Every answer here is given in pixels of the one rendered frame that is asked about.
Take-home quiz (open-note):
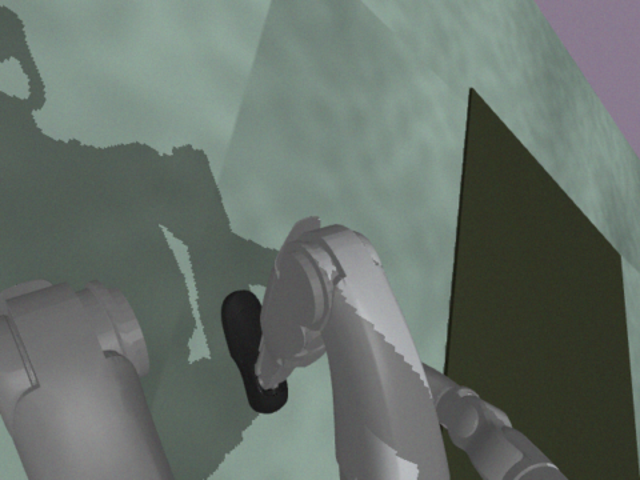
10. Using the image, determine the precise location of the right robot hand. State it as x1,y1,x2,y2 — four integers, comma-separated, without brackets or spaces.
422,362,459,408

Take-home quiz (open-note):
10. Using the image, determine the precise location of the right robot foot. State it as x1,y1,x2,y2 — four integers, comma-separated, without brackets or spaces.
221,290,288,414

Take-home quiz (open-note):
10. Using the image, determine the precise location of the right robot arm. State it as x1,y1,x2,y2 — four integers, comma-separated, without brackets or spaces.
436,386,568,480

